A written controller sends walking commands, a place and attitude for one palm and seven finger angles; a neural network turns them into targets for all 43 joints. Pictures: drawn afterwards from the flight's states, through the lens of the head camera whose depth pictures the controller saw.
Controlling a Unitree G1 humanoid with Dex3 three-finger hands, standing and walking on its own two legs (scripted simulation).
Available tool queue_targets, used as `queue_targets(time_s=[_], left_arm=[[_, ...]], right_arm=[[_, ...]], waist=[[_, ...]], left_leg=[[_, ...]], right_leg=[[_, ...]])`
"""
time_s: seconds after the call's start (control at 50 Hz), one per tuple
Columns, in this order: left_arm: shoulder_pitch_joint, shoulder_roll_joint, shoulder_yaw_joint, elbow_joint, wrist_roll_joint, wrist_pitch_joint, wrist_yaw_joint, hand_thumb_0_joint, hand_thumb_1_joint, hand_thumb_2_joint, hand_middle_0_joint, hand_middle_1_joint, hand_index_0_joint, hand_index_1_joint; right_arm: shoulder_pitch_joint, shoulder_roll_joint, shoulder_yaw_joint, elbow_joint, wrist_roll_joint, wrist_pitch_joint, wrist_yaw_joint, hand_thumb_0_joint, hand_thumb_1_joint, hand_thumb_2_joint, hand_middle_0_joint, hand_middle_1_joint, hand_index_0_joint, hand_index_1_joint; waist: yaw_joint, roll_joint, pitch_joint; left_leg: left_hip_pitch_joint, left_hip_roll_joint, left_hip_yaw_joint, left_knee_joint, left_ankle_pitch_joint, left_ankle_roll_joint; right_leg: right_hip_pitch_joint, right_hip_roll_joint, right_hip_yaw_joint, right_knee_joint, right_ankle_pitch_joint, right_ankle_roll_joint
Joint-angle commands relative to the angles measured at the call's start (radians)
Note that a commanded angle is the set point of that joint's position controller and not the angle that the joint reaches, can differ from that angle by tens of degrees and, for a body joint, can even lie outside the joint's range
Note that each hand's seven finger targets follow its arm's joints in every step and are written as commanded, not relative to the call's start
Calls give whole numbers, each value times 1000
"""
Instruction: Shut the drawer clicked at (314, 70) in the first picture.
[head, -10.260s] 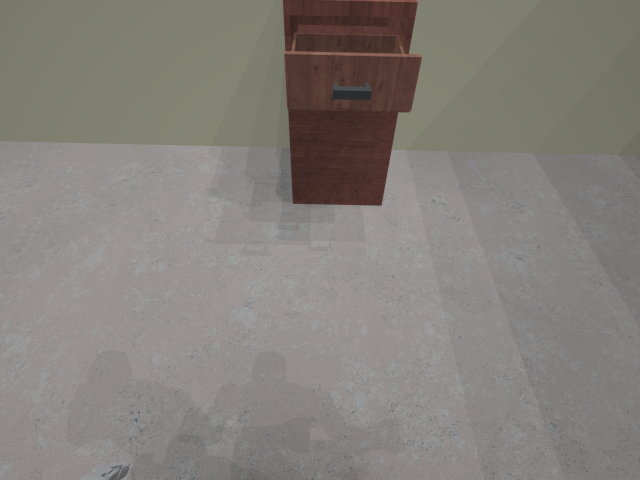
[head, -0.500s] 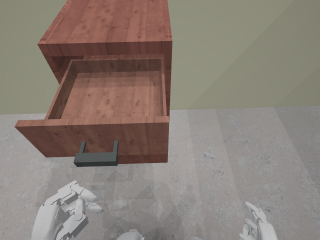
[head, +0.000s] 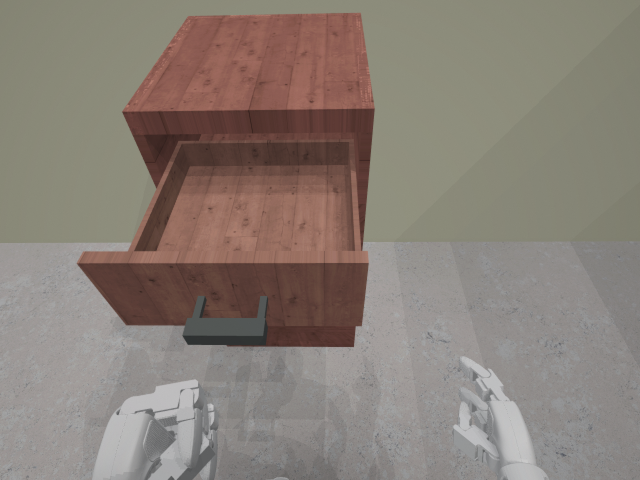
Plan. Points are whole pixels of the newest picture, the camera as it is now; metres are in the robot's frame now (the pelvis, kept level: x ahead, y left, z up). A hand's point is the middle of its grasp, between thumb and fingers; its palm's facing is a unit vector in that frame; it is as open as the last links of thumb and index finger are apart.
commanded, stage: raise the hand and make a fist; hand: left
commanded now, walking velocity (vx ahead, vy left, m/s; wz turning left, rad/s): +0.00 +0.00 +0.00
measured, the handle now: (229, 317) +0.32 +0.16 +0.01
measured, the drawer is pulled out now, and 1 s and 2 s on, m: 0.29 0.29 0.29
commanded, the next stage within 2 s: bring the fist close to the handle in 0.48 s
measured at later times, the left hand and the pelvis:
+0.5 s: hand (208, 449) +0.14 +0.11 +0.11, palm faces +0.08 -1.00 -0.02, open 3.3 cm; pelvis +0.00 -0.01 +0.00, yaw +0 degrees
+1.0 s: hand (231, 427) +0.17 +0.11 +0.07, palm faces +0.05 -1.00 -0.02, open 3.3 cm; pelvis +0.00 -0.02 -0.01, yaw +0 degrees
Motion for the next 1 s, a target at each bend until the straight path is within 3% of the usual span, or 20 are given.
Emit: queue_targets(time_s=[0.0, 0.02, 0.06, 0.12, 0.14, 0.26, 0.32, 0.38, 0.5, 0.58, 0.62, 0.7, 0.76, 0.8, 0.88, 0.96, 0.98], left_arm=[[64, 58, 20, -247, 2, -33, 0, 0, 900, 900, -1400, -1600, -1400, -1600], [70, 78, 48, -255, 5, -27, 12, 0, 900, 900, -1400, -1600, -1400, -1600], [85, 43, 17, -303, -2, -27, 21, 0, 900, 900, -1400, -1600, -1400, -1600], [107, 34, 24, -271, -6, -25, 33, 0, 900, 900, -1400, -1600, -1400, -1600], [102, 18, 4, -259, -5, -27, 31, 0, 900, 900, -1400, -1600, -1400, -1600], [122, 60, 32, -248, 8, -39, 21, 0, 900, 900, -1400, -1600, -1400, -1600], [140, 70, 50, -270, 3, -50, 22, 0, 900, 900, -1400, -1600, -1400, -1600], [142, 45, 33, -289, -14, -64, 24, 0, 900, 900, -1400, -1600, -1400, -1600], [136, 43, 34, -251, -18, -80, 15, 0, 900, 900, -1400, -1600, -1400, -1600], [92, 56, 44, -201, -14, -67, 0, 0, 900, 900, -1400, -1600, -1400, -1600], [66, 72, 70, -168, -11, -65, 0, 0, 900, 900, -1400, -1600, -1400, -1600], [1, 72, 93, -135, -22, -90, -1, 0, 900, 900, -1400, -1600, -1400, -1600], [-21, 49, 73, -150, -26, -115, 7, 0, 900, 900, -1400, -1600, -1400, -1600], [-28, 49, 75, -133, -31, -126, 6, 0, 900, 900, -1400, -1600, -1400, -1600], [-33, 53, 92, -36, -24, -120, 2, 0, 900, 900, -1400, -1600, -1400, -1600], [-31, 53, 94, -11, -17, -119, -3, 0, 900, 900, -1400, -1600, -1400, -1600], [-40, 54, 101, -9, -23, -123, -2, 0, 900, 900, -1400, -1600, -1400, -1600]], right_arm=[[-77, -116, -51, -182, 11, -50, -13, 0, -900, -900, 200, 300, 200, 300], [-81, -115, -51, -180, 12, -47, -15, 0, -900, -900, 200, 300, 200, 300], [-71, -105, -49, -192, 13, -53, -11, 0, -900, -900, 200, 300, 200, 300], [-71, -106, -52, -180, 14, -57, -9, 0, -900, -900, 200, 300, 200, 300], [-68, -110, -51, -180, 13, -58, -8, 0, -900, -900, 200, 300, 200, 300], [-70, -114, -58, -176, 12, -58, -8, 0, -900, -900, 200, 300, 200, 300], [-72, -112, -61, -175, 14, -60, -9, 0, -900, -900, 200, 300, 200, 300], [-68, -106, -59, -179, 15, -67, -5, 0, -900, -900, 200, 300, 200, 300], [-67, -113, -64, -167, 12, -75, -8, 0, -900, -900, 200, 300, 200, 300], [-71, -117, -63, -161, 11, -68, -15, 0, -900, -900, 200, 300, 200, 300], [-73, -119, -63, -152, 10, -63, -20, 0, -900, -900, 200, 300, 200, 300], [-64, -119, -62, -149, 6, -63, -22, 0, -900, -900, 200, 300, 200, 300], [-54, -118, -61, -148, 5, -71, -16, 0, -900, -900, 200, 300, 200, 300], [-49, -120, -65, -142, 3, -74, -14, 0, -900, -900, 200, 300, 200, 300], [-57, -124, -69, -129, -1, -57, -13, 0, -900, -900, 200, 300, 200, 300], [-59, -124, -73, -132, -1, -40, -10, 0, -900, -900, 200, 300, 200, 300], [-62, -123, -74, -131, -1, -37, -11, 0, -900, -900, 200, 300, 200, 300]], waist=[[-25, -72, -41], [-13, -66, -45], [-12, -56, -74], [-10, -83, -51], [-23, -94, -24], [-17, -92, -33], [-5, -62, -60], [-10, -45, -54], [-23, -96, -29], [-34, -131, -7], [-32, -109, 2], [-33, -104, -36], [-27, -37, -89], [-33, -63, -108], [-39, -120, -79], [-30, -92, -111], [-32, -108, -113]], left_leg=[[72, -1, -96, -172, 177, 2], [76, -1, -97, -177, 177, 0], [103, -1, -94, -179, 202, 1], [91, -1, -97, -176, 220, -2], [83, -1, -96, -175, 204, -2], [55, -8, -85, -161, 194, 0], [66, -9, -79, -154, 220, 0], [70, -10, -78, -154, 225, 1], [49, -12, -78, -134, 206, 4], [26, -17, -76, -127, 164, 4], [17, -19, -76, -122, 159, 2], [6, -22, -72, -103, 155, -1], [30, -23, -72, -102, 200, -2], [22, -21, -72, -88, 218, -3], [-31, -21, -74, -70, 209, -6], [-34, -24, -69, -68, 231, -6], [-40, -24, -68, -61, 226, -7]], right_leg=[[35, 19, 91, -162, 174, 22], [47, 22, 89, -163, 166, 19], [56, 21, 82, -157, 193, 19], [54, 26, 78, -158, 212, 19], [37, 27, 77, -162, 200, 22], [55, 18, 106, -167, 192, 21], [73, 16, 112, -165, 219, 19], [61, 19, 101, -159, 224, 19], [46, 14, 128, -181, 214, 27], [35, 6, 153, -206, 159, 33], [28, 7, 158, -208, 144, 29], [21, 7, 169, -195, 141, 31], [29, 15, 143, -154, 209, 22], [31, 13, 143, -144, 251, 27], [28, 4, 168, -144, 286, 38], [36, 5, 157, -117, 315, 32], [34, 3, 165, -119, 323, 37]])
